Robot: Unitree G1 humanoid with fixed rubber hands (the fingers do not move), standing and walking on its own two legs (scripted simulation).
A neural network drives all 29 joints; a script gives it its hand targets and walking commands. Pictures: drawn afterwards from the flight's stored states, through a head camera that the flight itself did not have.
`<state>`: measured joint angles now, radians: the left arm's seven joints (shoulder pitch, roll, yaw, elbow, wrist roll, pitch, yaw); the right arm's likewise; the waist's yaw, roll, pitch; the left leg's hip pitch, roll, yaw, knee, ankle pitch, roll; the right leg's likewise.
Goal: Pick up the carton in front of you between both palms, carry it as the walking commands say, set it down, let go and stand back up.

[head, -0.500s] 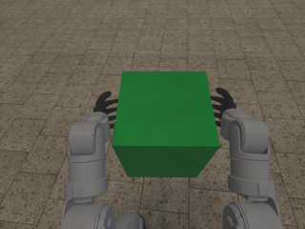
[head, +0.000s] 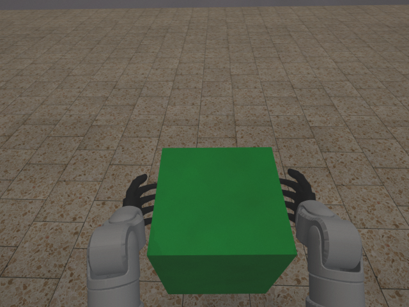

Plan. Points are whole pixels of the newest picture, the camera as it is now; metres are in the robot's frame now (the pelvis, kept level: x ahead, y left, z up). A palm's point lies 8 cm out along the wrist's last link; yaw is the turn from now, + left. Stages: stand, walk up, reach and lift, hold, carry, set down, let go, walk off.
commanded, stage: carry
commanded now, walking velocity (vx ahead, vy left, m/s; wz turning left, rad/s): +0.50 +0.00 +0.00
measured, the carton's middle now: (216, 224) +0.28 +0.00 +0.02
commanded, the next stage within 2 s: none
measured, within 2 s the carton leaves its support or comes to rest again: neither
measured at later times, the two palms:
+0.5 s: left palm (145, 120) +0.55 +0.17 +0.09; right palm (258, 112) +0.56 -0.12 +0.10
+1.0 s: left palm (167, 67) +0.88 +0.15 +0.08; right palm (250, 66) +0.89 -0.15 +0.08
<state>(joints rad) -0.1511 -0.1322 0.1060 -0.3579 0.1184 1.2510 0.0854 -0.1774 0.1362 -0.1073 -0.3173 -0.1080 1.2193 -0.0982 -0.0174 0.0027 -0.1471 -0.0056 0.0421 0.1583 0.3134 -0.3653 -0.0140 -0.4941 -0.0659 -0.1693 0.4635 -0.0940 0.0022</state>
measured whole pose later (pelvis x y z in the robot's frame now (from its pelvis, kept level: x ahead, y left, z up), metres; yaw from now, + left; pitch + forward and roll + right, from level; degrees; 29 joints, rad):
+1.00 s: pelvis +0.62 -0.01 -0.01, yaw +2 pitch +3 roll -1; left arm -0.16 -0.13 0.09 -0.31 0.12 1.23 0.08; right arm -0.17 0.13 -0.12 -0.32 -0.12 1.22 -0.09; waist 0.01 0.05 -0.13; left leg -0.08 0.13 0.15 0.69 -0.48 -0.05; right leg -0.47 -0.05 -0.25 0.54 -0.11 -0.07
